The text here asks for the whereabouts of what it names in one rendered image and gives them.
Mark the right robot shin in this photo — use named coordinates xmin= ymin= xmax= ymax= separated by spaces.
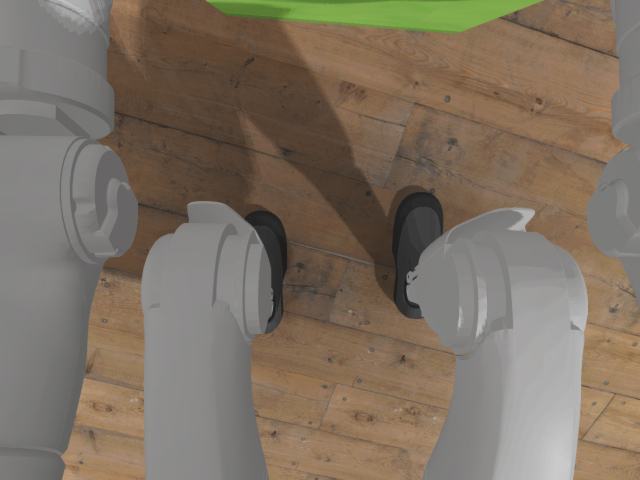
xmin=406 ymin=207 xmax=588 ymax=334

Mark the carton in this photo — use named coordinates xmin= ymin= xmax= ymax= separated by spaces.
xmin=206 ymin=0 xmax=544 ymax=34

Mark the right robot forearm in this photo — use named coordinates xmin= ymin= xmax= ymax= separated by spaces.
xmin=610 ymin=0 xmax=640 ymax=145

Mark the left robot forearm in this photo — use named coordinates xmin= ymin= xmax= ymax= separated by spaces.
xmin=0 ymin=0 xmax=115 ymax=140

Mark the left robot shin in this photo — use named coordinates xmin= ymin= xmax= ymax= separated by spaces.
xmin=141 ymin=201 xmax=273 ymax=319

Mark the robot left upper arm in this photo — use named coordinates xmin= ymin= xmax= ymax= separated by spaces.
xmin=0 ymin=135 xmax=138 ymax=480

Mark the robot shin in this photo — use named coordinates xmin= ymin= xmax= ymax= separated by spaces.
xmin=406 ymin=207 xmax=588 ymax=334
xmin=141 ymin=201 xmax=273 ymax=319

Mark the robot right upper arm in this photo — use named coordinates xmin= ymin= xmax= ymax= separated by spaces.
xmin=587 ymin=142 xmax=640 ymax=307

